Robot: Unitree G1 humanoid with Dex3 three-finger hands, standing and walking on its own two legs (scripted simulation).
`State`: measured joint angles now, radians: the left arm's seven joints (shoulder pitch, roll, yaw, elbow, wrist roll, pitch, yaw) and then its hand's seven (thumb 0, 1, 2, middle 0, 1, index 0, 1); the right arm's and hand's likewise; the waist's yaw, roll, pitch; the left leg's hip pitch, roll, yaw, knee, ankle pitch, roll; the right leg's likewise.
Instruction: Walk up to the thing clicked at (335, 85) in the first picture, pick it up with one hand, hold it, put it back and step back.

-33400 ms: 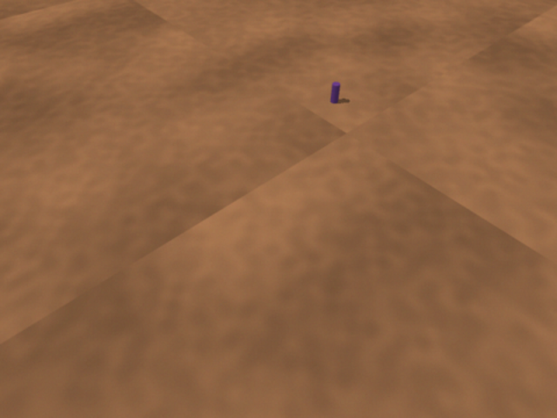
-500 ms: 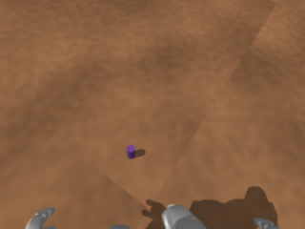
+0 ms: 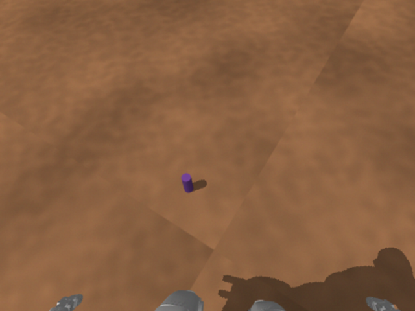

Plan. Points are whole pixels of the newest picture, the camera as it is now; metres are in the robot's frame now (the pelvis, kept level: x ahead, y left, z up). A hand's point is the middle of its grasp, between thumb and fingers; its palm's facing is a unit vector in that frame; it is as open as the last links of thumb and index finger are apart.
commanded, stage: step back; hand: left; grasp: from the side
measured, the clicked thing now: (187, 183) +0.73 +0.16 -0.70
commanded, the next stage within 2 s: stand in 1.72 s
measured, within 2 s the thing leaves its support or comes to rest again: neither
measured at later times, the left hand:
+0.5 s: hand out of the picture -0.10 +0.24 -0.17, palm faces -0.04 -0.93 -0.37, open 7.4 cm
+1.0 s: hand out of the picture -0.23 +0.22 -0.14, palm faces +0.11 -0.92 -0.38, open 7.4 cm
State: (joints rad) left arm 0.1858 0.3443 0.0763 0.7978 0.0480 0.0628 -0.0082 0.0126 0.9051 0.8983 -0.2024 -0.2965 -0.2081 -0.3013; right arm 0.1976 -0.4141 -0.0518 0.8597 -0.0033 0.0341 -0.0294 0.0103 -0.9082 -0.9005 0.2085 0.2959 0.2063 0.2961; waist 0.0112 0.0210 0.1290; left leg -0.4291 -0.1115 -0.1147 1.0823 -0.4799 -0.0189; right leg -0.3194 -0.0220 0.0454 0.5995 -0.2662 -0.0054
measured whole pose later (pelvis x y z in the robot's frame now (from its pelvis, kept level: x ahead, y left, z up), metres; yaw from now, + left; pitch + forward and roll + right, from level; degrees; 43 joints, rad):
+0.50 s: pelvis -0.18 -0.04 -0.01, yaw -2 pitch -2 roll +0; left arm 0.20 0.41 0.08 0.84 0.03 0.08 -0.01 0.01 0.91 0.90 -0.20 -0.30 -0.20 -0.30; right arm 0.09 -0.39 -0.05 0.77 -0.04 0.01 -0.02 0.01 -0.90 -0.90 0.21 0.30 0.21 0.30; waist 0.03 -0.05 0.18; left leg -0.42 0.07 0.03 0.63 -0.17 -0.01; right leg -0.29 0.00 0.09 0.82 -0.48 0.03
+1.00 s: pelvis -0.28 -0.06 +0.00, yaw +6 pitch -3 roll +1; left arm 0.24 0.39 0.08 0.91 0.04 0.04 -0.02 0.01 0.91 0.90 -0.20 -0.30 -0.20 -0.30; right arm 0.32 -0.36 -0.05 0.98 -0.05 -0.01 0.01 0.01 -0.91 -0.90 0.21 0.30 0.21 0.30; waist 0.00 -0.02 0.03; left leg -0.18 -0.04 -0.02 0.57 -0.35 0.04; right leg -0.38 -0.04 -0.02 0.81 -0.45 -0.02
